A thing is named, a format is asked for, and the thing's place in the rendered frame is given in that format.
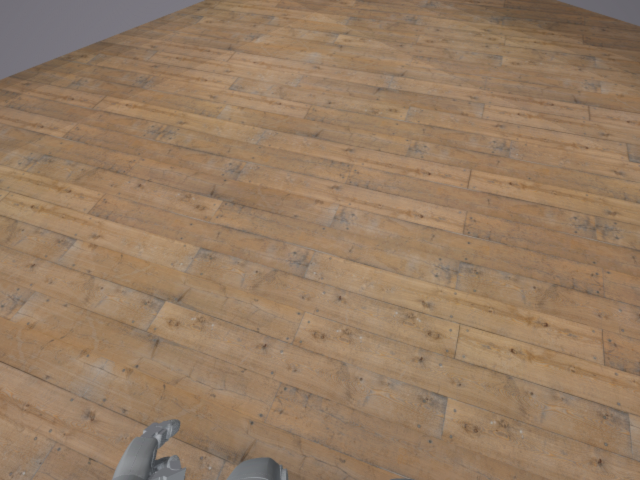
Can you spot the robot left thigh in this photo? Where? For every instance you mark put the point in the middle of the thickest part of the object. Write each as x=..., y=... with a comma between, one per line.
x=259, y=469

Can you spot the robot left hand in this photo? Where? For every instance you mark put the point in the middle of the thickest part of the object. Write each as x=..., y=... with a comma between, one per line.
x=139, y=457

